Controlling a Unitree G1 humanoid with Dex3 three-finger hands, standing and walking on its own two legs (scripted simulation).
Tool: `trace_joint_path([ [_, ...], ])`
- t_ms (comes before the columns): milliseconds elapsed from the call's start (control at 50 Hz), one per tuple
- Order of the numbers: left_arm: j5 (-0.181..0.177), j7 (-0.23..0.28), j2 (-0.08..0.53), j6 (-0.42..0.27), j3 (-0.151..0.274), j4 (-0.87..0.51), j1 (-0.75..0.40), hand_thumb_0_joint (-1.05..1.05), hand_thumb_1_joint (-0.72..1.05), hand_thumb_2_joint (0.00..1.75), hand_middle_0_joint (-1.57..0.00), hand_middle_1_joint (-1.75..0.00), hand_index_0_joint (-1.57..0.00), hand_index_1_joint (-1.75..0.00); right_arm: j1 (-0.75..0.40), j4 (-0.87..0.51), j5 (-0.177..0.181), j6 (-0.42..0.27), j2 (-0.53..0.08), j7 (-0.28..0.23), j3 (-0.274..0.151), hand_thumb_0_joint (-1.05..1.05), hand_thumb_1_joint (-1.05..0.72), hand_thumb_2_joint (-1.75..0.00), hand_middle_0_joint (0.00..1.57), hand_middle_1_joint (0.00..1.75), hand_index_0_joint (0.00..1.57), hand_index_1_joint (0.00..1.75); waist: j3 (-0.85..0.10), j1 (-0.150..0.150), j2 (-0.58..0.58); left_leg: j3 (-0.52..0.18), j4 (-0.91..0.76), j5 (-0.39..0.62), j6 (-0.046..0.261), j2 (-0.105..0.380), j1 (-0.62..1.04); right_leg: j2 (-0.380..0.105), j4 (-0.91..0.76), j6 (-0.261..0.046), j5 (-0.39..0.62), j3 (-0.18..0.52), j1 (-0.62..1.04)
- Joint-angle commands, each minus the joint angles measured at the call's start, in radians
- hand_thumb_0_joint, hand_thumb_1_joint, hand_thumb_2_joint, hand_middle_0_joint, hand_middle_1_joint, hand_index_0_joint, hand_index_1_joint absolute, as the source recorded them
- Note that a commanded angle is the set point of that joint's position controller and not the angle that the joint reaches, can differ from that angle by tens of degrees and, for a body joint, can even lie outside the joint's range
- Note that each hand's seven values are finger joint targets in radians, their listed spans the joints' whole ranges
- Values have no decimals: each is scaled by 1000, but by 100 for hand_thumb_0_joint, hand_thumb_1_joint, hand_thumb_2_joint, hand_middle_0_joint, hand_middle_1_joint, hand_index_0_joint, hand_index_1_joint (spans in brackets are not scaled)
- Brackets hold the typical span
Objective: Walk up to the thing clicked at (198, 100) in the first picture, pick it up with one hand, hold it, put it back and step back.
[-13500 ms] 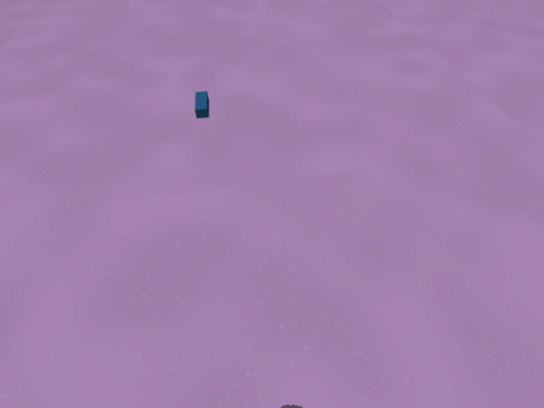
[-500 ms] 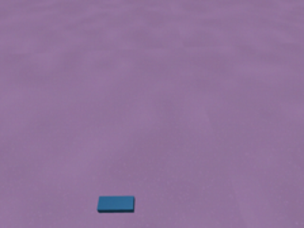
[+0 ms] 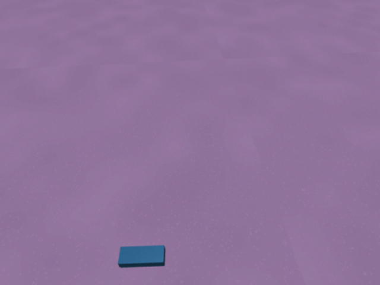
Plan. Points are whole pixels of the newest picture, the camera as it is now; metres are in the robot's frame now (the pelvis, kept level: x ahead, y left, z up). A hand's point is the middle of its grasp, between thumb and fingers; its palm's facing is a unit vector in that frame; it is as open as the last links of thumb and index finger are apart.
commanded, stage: walk up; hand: left
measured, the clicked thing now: (142, 256) +0.41 +0.25 -0.75
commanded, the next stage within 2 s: stand in 0.10 s
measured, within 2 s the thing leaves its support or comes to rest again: neither
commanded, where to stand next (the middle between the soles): +0.03 +0.01 m, yaw +1 degrees
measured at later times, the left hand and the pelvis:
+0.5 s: hand out of the picture +0.07 +0.25 -0.15, palm faces -0.01 -0.94 -0.35, open 7.4 cm; pelvis -0.01 +0.00 +0.00, yaw +0 degrees
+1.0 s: hand out of the picture +0.06 +0.25 -0.15, palm faces -0.03 -0.94 -0.35, open 7.4 cm; pelvis -0.01 +0.00 +0.00, yaw +0 degrees
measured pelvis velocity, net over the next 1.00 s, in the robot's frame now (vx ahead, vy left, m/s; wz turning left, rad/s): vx -0.01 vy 0.00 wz -0.01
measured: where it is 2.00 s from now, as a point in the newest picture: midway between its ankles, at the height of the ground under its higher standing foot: outside the picture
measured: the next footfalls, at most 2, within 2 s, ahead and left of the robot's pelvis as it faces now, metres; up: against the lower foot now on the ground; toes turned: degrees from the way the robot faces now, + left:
none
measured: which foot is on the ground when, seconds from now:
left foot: down 0.00-1.00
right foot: down 0.00-1.00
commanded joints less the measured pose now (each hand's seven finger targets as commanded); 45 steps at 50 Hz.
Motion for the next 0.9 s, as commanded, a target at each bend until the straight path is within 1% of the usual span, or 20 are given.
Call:
trace_joint_path([
  [0, 3, 15, 215, -20, 38, -62, -48, 0, 90, 90, -20, -30, -20, -30, -41, -57, 5, -29, -216, -11, -45, 0, -90, -90, 20, 30, 20, 30, -89, 3, -3, -77, -30, 198, 41, 109, -9, -128, -29, -16, 165, 88, 37],
  [60, 3, 16, 218, -18, 38, -63, -54, 0, 90, 90, -20, -30, -20, -30, -40, -57, 4, -28, -214, -12, -45, 0, -90, -90, 20, 30, 20, 30, -71, 0, -9, -74, -32, 188, 39, 106, -20, -126, -35, -15, 162, 89, 27],
  [80, -2, 19, 219, -23, 26, -70, -50, 0, 90, 90, -20, -30, -20, -30, -62, -63, 6, -26, -220, -14, -39, 0, -90, -90, 20, 30, 20, 30, -40, 6, 16, -85, -34, 240, 33, 123, -25, -148, -34, -15, 228, 107, 13],
  [100, -5, 19, 217, -24, 25, -68, -45, 0, 90, 90, -20, -30, -20, -30, -57, -62, 8, -26, -213, -13, -35, 0, -90, -90, 20, 30, 20, 30, -48, 6, 16, -88, -37, 252, 28, 125, -22, -147, -34, -14, 236, 103, 21],
  [120, -5, 21, 216, -25, 25, -68, -37, 0, 90, 90, -20, -30, -20, -30, -58, -62, 8, -24, -220, -14, -38, 0, -90, -90, 20, 30, 20, 30, -69, 7, 13, -84, -28, 265, 32, 128, -5, -149, -30, -13, 258, 102, 29],
  [140, -6, 20, 220, -26, 23, -67, -44, 0, 90, 90, -20, -30, -20, -30, -43, -58, 10, -25, -213, -13, -34, 0, -90, -90, 20, 30, 20, 30, -61, 1, -2, -86, -40, 261, 28, 124, -20, -147, -31, -12, 255, 102, 36],
  [220, -4, 21, 224, -26, 21, -65, -35, 0, 90, 90, -20, -30, -20, -30, -56, -57, 11, -20, -216, -9, -31, 0, -90, -90, 20, 30, 20, 30, -69, 5, 0, -87, -50, 210, 27, 123, -4, -143, -43, -9, 200, 100, 23],
  [280, -3, 21, 229, -30, 16, -65, -31, 0, 90, 90, -20, -30, -20, -30, -55, -58, 10, -21, -216, -7, -29, 0, -90, -90, 20, 30, 20, 30, -107, 1, -8, -82, -39, 243, 29, 127, 33, -148, -40, -7, 246, 102, 29],
  [380, -4, 21, 225, -28, 8, -66, -35, 0, 90, 90, -20, -30, -20, -30, -56, -49, 8, -16, -220, -6, -27, 0, -90, -90, 20, 30, 20, 30, -62, 0, -10, -84, -54, 159, 27, 123, 4, -145, -60, -5, 157, 108, -9],
  [420, -3, 21, 233, -27, 10, -68, -36, 0, 90, 90, -20, -30, -20, -30, -58, -51, 7, -16, -224, -6, -29, 0, -90, -90, 20, 30, 20, 30, -72, 1, -2, -83, -55, 156, 28, 124, 1, -147, -55, -10, 159, 109, -1],
  [440, -2, 20, 229, -27, 7, -66, -28, 0, 90, 90, -20, -30, -20, -30, -57, -49, 8, -17, -220, -4, -27, 0, -90, -90, 20, 30, 20, 30, -56, 1, -1, -86, -62, 141, 24, 122, -8, -141, -59, -7, 136, 105, -17],
  [540, -1, 20, 238, -31, 5, -70, -25, 0, 90, 90, -20, -30, -20, -30, -51, -45, 7, -17, -221, -2, -29, 0, -90, -90, 20, 30, 20, 30, -70, -1, -11, -84, -55, 138, 30, 124, -3, -148, -61, -9, 146, 115, -11],
  [580, -2, 19, 232, -30, 2, -67, -14, 0, 90, 90, -20, -30, -20, -30, -57, -42, 7, -18, -220, 0, -28, 0, -90, -90, 20, 30, 20, 30, -49, 3, 1, -89, -63, 122, 25, 121, -4, -141, -67, -8, 106, 110, -36],
  [600, -3, 19, 235, -29, 4, -68, -23, 0, 90, 90, -20, -30, -20, -30, -50, -43, 7, -18, -221, -1, -29, 0, -90, -90, 20, 30, 20, 30, -44, -2, -3, -87, -64, 102, 27, 119, -23, -143, -68, -9, 93, 114, -30],
  [620, -3, 19, 237, -30, 4, -69, -20, 0, 90, 90, -20, -30, -20, -30, -51, -42, 6, -18, -224, 0, -30, 0, -90, -90, 20, 30, 20, 30, -57, 2, -1, -88, -62, 108, 31, 124, -14, -147, -64, -10, 110, 117, -21],
  [700, -2, 19, 240, -30, 4, -71, -14, 0, 90, 90, -20, -30, -20, -30, -45, -42, 5, -18, -222, 0, -29, 0, -90, -90, 20, 30, 20, 30, -62, 2, 4, -87, -66, 105, 31, 121, -20, -145, -60, -13, 104, 118, -20],
  [720, -3, 19, 235, -30, 2, -65, -3, 0, 90, 90, -20, -30, -20, -30, -52, -39, 8, -19, -223, 1, -28, 0, -90, -90, 20, 30, 20, 30, -53, 7, 5, -94, -66, 110, 30, 122, -18, -142, -61, -10, 99, 112, -23],
  [760, -1, 19, 241, -32, 2, -71, -6, 0, 90, 90, -20, -30, -20, -30, -47, -44, 8, -20, -220, 0, -29, 0, -90, -90, 20, 30, 20, 30, -80, 2, -6, -86, -59, 139, 30, 123, 0, -149, -54, -12, 141, 117, -15],
  [840, -2, 19, 235, -31, 0, -69, -7, 0, 90, 90, -20, -30, -20, -30, -42, -38, 9, -18, -224, 0, -28, 0, -90, -90, 20, 30, 20, 30, -61, 3, -6, -91, -58, 130, 33, 123, -14, -146, -58, -11, 129, 116, -19],
  [880, -3, 19, 237, -30, 0, -68, 1, 0, 90, 90, -20, -30, -20, -30, -40, -38, 9, -18, -221, 0, -27, 0, -90, -90, 20, 30, 20, 30, -47, 2, -8, -90, -65, 120, 25, 118, -17, -140, -63, -10, 108, 113, -36],
])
